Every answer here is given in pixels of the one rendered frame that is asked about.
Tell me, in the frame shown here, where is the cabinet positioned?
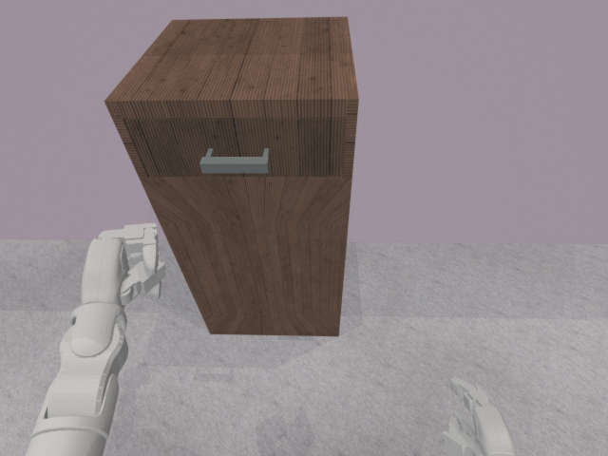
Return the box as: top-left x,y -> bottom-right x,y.
104,17 -> 359,336

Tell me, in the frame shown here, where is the handle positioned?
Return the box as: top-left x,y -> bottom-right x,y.
199,148 -> 270,173

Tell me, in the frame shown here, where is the robot left forearm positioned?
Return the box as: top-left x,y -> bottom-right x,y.
26,302 -> 128,456

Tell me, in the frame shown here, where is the robot left hand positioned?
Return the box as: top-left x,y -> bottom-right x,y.
81,223 -> 165,309

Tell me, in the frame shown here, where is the drawer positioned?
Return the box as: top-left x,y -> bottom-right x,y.
126,117 -> 344,177

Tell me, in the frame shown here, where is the robot right hand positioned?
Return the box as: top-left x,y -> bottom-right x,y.
443,377 -> 518,456

